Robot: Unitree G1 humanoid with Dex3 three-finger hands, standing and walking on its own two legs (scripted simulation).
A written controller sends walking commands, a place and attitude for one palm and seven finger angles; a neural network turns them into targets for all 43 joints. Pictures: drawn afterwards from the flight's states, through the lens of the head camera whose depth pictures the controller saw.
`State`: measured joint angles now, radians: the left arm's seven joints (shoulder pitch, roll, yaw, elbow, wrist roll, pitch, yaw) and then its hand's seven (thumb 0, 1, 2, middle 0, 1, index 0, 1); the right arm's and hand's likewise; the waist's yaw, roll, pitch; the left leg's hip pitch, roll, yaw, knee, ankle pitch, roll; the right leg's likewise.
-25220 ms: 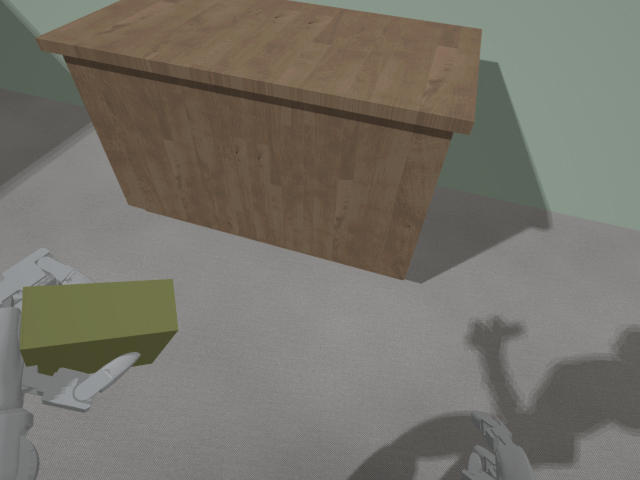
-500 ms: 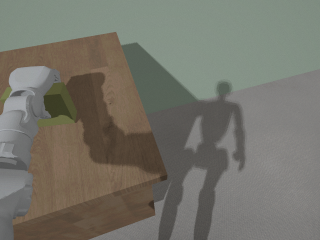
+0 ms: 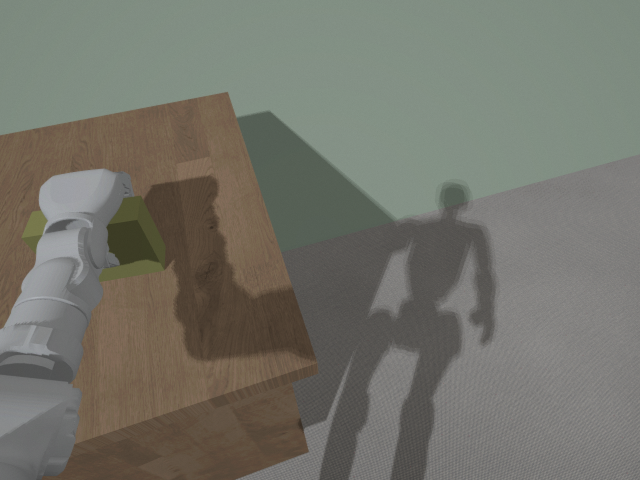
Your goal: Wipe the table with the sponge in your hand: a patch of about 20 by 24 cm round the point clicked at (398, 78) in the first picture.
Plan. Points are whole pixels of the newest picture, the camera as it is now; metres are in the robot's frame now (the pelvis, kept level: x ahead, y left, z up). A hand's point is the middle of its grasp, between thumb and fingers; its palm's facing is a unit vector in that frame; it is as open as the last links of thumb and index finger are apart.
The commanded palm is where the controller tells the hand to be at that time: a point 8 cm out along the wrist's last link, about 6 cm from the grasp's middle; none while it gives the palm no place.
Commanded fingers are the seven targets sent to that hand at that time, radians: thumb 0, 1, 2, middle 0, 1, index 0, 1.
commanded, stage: wipe back along the middle lane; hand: left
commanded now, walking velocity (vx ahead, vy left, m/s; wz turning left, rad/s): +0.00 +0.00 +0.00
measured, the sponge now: (107, 250) +0.39 +0.33 +0.05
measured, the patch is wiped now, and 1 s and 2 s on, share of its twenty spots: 0.50 0.60 0.75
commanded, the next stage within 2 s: slide across to the third lane in 1.36 s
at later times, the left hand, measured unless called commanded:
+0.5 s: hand (105, 244) +0.37 +0.31 +0.09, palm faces -0.02 +0.03 -1.00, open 9.3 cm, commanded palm +0.33 +0.29 +0.12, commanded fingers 0.00 0.10 1.30 -1.20 -1.60 -1.20 -1.60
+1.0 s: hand (110, 273) +0.33 +0.28 +0.09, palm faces +0.04 -0.01 -1.00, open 9.3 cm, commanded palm +0.28 +0.27 +0.11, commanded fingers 0.00 0.10 1.30 -1.20 -1.60 -1.20 -1.60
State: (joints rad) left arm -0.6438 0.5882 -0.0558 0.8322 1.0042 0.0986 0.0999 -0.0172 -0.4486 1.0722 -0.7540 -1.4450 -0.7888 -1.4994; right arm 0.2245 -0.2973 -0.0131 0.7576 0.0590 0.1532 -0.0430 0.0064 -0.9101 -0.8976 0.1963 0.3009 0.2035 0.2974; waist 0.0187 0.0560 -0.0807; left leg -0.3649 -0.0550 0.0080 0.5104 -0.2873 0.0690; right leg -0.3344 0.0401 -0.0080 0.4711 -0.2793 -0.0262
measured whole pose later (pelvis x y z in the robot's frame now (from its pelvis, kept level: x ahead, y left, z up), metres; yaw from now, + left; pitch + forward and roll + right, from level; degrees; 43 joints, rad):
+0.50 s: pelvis +0.01 +0.00 +0.00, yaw -1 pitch +6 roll -1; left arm -0.40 0.54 -0.07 0.51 0.97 0.22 0.09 0.00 -0.42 1.06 -0.73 -1.47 -0.77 -1.52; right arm 0.16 -0.29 0.00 0.72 0.07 0.13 -0.03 0.01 -0.91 -0.90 0.20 0.30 0.20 0.30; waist 0.05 0.08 -0.08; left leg -0.29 -0.06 0.03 0.48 -0.29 0.07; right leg -0.27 0.04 0.02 0.45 -0.28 -0.02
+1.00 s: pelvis +0.01 +0.01 +0.00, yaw -1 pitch +3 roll +0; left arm -0.21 0.45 -0.14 0.20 0.97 0.37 0.08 0.03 -0.42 1.05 -0.72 -1.48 -0.78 -1.49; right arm 0.08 -0.27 0.04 0.69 0.06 0.11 -0.02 0.01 -0.91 -0.90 0.20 0.30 0.20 0.30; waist 0.09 0.09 -0.06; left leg -0.21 -0.07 0.03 0.43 -0.27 0.08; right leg -0.20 0.02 0.02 0.43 -0.28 -0.01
